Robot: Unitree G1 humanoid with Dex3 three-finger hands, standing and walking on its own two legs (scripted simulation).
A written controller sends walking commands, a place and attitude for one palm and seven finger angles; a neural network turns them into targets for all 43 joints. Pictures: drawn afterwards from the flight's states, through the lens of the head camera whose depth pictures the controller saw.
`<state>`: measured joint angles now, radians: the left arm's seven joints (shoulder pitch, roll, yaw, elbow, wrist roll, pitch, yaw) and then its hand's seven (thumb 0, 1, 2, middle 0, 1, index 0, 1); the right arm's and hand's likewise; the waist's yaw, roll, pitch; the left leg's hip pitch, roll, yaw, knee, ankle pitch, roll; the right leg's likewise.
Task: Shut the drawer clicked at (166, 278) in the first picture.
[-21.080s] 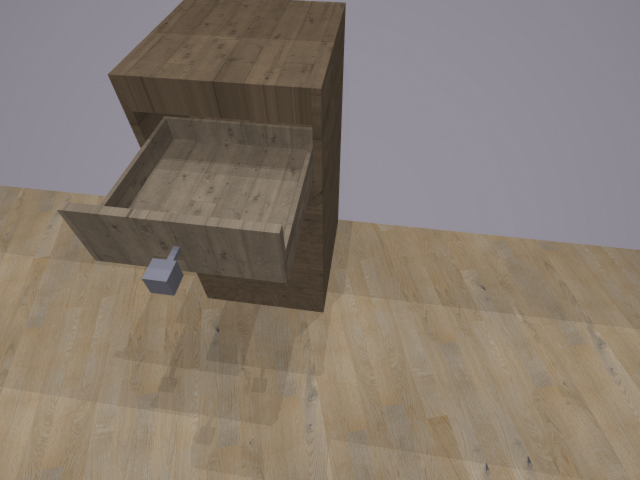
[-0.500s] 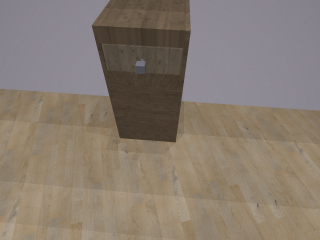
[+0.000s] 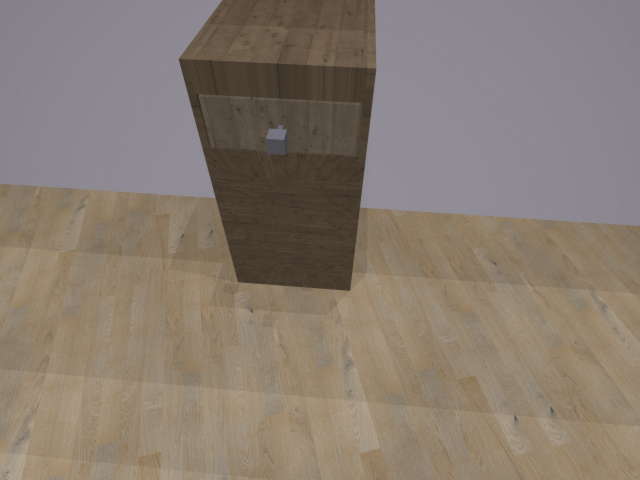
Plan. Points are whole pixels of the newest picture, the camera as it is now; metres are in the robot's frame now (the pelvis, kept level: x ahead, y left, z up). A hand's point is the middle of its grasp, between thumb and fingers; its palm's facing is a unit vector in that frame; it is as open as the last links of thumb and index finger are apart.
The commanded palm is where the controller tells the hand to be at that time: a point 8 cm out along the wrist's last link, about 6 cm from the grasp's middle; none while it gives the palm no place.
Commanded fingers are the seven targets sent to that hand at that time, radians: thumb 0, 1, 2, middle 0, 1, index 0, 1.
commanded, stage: look to check the result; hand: left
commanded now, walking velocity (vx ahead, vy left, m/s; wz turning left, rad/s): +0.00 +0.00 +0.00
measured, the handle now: (278, 136) +0.86 +0.15 -0.07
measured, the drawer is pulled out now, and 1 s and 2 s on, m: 0.00 0.00 0.00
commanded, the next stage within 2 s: stand and wait in 0.04 s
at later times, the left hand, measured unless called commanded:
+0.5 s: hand out of the picture +0.01 +0.17 -0.17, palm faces +0.03 -0.98 -0.20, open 7.4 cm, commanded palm none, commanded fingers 0.00 0.90 0.90 -0.20 -0.30 -0.20 -0.30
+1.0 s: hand out of the picture +0.02 +0.17 -0.17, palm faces +0.03 -0.98 -0.22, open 7.4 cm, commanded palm none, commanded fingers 0.00 0.90 0.90 -0.20 -0.30 -0.20 -0.30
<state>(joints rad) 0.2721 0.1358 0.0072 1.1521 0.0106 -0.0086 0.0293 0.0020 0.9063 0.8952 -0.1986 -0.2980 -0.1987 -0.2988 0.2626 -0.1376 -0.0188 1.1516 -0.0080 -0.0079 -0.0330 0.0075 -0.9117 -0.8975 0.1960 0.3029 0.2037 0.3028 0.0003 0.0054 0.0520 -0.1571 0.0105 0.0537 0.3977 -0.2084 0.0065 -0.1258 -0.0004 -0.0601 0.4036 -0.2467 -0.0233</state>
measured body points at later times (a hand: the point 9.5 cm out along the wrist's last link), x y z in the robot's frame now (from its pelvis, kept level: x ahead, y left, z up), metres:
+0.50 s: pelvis +0.01 -0.01 +0.00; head +0.02 -0.02 +0.45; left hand +0.01 +0.22 -0.16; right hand +0.00 -0.23 -0.16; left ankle +0.01 +0.11 -0.74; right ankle -0.02 -0.10 -0.74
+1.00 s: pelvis +0.01 -0.01 +0.00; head +0.02 -0.02 +0.45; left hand +0.02 +0.22 -0.16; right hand +0.02 -0.25 -0.16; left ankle +0.01 +0.11 -0.74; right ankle -0.02 -0.10 -0.74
